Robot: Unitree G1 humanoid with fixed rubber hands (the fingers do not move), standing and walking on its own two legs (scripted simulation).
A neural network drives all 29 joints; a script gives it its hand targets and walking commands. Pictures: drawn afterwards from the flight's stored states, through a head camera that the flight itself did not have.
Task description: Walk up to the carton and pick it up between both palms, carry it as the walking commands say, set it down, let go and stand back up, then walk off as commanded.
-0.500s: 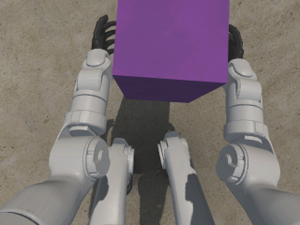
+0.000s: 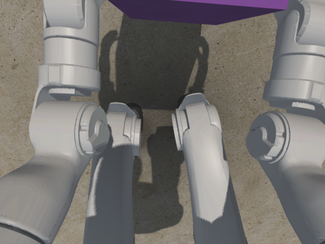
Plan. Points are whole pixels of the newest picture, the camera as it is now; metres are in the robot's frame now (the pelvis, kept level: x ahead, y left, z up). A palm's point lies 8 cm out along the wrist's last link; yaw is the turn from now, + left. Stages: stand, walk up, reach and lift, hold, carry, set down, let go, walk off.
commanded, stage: set down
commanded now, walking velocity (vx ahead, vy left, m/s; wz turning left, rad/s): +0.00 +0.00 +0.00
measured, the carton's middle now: out of the picture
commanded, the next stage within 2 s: none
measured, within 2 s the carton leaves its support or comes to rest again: rests again in 1.06 s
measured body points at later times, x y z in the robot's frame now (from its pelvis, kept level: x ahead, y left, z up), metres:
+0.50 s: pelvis +0.00 +0.00 -0.06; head +0.38 -0.05 +0.16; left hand +0.60 +0.07 -0.23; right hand +0.55 -0.24 -0.24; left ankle +0.12 +0.11 -0.43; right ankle +0.13 -0.11 -0.43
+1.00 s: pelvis +0.01 +0.00 -0.08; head +0.38 -0.04 +0.15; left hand +0.60 +0.06 -0.25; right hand +0.55 -0.25 -0.25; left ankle +0.12 +0.11 -0.43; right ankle +0.13 -0.11 -0.43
